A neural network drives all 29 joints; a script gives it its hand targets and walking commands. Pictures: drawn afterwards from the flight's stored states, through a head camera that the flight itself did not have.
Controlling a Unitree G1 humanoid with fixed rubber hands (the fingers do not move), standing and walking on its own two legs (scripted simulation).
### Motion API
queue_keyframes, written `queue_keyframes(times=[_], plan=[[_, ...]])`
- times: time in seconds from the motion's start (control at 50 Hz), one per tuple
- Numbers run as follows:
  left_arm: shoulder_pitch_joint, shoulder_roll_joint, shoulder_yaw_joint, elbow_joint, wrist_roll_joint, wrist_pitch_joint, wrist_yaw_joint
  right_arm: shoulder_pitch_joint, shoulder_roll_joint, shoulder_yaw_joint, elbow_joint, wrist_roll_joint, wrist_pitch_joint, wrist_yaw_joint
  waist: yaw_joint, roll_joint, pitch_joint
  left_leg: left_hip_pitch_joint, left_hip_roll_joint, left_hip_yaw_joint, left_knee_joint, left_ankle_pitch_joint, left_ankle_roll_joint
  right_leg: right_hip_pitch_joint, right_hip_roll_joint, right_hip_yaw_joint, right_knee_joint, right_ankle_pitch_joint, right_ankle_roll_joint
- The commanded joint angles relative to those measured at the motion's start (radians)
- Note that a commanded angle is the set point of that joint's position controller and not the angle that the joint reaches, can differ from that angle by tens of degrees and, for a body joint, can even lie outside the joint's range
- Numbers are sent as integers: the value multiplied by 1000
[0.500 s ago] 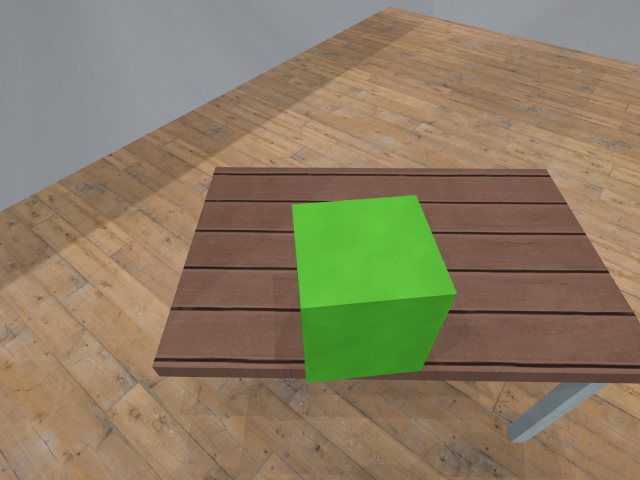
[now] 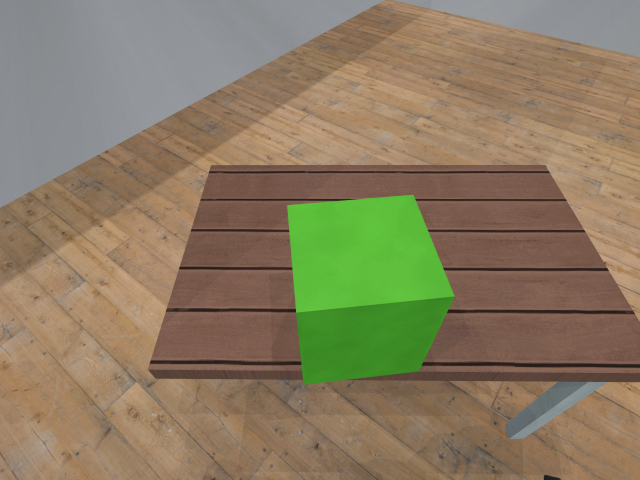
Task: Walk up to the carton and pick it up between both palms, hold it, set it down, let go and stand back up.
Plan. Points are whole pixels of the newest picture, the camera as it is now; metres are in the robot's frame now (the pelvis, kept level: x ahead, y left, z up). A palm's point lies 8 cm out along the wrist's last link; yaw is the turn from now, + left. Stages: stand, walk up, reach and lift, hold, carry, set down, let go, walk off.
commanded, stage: stand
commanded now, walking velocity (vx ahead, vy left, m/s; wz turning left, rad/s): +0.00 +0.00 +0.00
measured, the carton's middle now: (356, 292) +0.41 -0.03 -0.08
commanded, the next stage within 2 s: none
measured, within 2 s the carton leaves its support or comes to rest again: neither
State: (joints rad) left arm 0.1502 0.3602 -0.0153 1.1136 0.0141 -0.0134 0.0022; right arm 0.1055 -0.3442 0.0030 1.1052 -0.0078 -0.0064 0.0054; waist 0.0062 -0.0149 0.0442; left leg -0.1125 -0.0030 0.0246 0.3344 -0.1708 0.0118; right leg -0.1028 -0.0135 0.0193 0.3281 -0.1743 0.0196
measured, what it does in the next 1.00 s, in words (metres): stands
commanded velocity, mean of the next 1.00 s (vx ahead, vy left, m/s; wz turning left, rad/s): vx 0.00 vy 0.00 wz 0.00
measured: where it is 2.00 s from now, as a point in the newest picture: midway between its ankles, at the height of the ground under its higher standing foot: outside the picture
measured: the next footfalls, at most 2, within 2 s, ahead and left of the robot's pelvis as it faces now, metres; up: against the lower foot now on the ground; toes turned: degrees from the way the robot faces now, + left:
none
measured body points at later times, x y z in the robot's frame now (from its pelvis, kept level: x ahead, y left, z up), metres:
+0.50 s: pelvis +0.01 +0.00 +0.00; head +0.01 +0.01 +0.45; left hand +0.07 +0.30 -0.14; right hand +0.09 -0.30 -0.13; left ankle +0.01 +0.11 -0.75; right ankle +0.01 -0.13 -0.75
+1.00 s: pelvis +0.01 +0.00 +0.00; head +0.02 +0.01 +0.45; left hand +0.08 +0.30 -0.13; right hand +0.10 -0.30 -0.13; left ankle +0.01 +0.11 -0.75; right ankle +0.01 -0.13 -0.75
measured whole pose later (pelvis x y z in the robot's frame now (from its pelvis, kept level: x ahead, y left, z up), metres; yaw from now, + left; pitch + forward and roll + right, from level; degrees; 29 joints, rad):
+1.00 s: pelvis +0.01 +0.00 +0.00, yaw +0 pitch -2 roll +0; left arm 0.14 0.36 -0.01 1.11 0.01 -0.01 0.00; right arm 0.09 -0.34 -0.01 1.12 -0.01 -0.01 0.01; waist 0.01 -0.02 0.05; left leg -0.09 0.00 0.03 0.31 -0.17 0.01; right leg -0.09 -0.02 0.03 0.31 -0.18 0.02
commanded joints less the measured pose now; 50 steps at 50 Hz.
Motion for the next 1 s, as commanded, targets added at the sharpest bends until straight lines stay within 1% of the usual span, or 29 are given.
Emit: queue_keyframes(times=[0.0, 0.98], plan=[[-28, 196, 40, -53, 0, -19, 13, -55, -216, -40, -62, 0, -22, -13, -1, 14, -52, 6, 128, -116, -68, 73, 23, -11, -105, 90, -52, 91, -35], [-35, 201, 44, -54, -3, -17, 15, -66, -218, -49, -44, 1, -23, -12, -1, 13, -64, 43, 134, -108, -76, 126, 20, -2, -112, 89, -58, 132, -35]])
